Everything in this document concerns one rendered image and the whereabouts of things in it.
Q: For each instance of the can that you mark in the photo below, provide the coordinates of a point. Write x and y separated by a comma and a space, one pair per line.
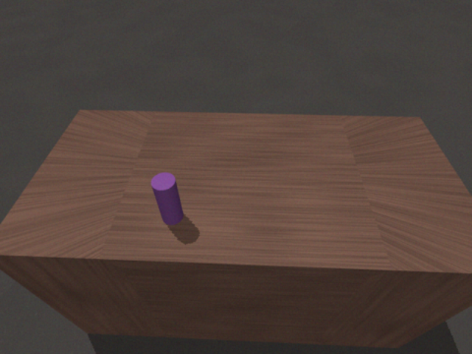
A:
167, 197

